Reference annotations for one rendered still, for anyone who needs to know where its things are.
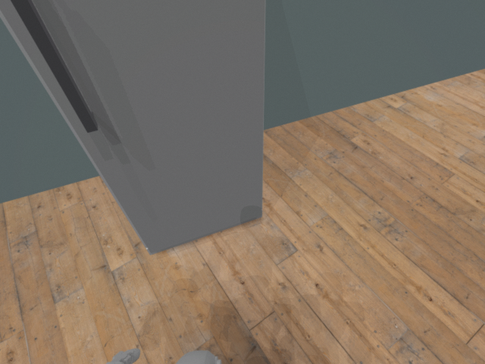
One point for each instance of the left robot hand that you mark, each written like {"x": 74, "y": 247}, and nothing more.
{"x": 127, "y": 357}

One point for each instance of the handle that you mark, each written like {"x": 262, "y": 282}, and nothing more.
{"x": 43, "y": 40}

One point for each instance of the fridge door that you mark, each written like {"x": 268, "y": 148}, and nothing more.
{"x": 176, "y": 88}

